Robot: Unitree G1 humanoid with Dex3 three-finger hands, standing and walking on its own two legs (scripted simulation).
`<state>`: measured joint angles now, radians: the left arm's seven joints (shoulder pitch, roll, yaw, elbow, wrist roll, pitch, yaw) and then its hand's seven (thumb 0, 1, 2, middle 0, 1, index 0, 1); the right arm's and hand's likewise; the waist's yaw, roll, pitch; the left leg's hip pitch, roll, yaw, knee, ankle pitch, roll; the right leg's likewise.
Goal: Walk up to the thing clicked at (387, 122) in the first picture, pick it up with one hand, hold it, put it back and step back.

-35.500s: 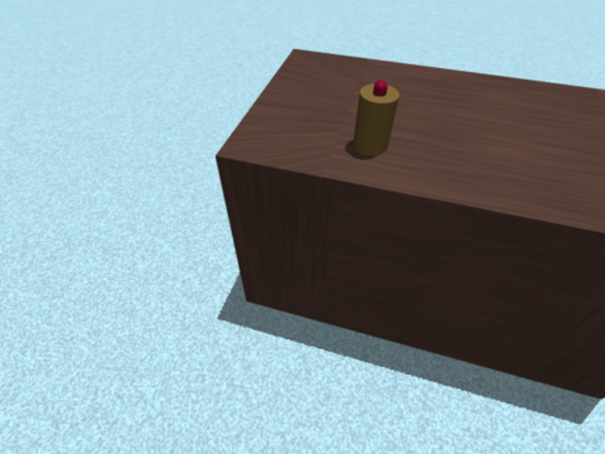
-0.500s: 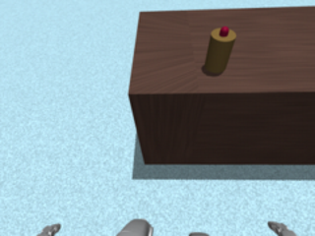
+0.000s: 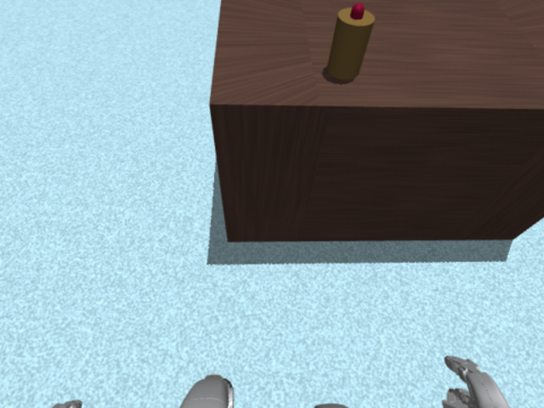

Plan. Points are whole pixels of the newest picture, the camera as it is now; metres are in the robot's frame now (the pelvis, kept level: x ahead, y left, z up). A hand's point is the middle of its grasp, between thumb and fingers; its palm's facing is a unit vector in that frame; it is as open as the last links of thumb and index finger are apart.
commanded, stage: step back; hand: right
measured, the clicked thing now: (350, 39) +0.92 -0.18 +0.03
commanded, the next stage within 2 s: stand in 1.64 s
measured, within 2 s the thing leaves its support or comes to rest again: neither
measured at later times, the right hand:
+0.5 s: hand out of the picture -0.07 -0.27 -0.13, palm faces -0.13 +0.90 -0.41, open 7.4 cm
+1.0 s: hand out of the picture -0.16 -0.30 -0.15, palm faces -0.13 +0.92 -0.37, open 7.4 cm
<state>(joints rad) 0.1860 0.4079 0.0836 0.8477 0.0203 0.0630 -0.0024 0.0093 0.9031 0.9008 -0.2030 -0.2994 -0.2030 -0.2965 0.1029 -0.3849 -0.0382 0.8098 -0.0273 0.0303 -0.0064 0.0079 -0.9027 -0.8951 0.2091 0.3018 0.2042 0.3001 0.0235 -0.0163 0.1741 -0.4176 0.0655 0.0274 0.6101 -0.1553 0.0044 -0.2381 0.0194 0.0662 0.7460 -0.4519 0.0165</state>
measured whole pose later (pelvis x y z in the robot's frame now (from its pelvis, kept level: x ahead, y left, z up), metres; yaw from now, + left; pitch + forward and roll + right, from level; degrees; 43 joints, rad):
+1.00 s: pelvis -0.24 -0.04 +0.01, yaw +5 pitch -3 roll +2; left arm 0.25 0.39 0.07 0.96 0.03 0.01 -0.01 0.01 0.90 0.90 -0.21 -0.30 -0.21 -0.30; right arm 0.24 -0.37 -0.05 1.00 -0.03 -0.01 0.01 0.01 -0.91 -0.90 0.20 0.30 0.20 0.30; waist 0.04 -0.03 0.09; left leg -0.27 -0.04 0.00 0.57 -0.23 0.01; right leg -0.20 -0.05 -0.01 0.68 -0.43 -0.01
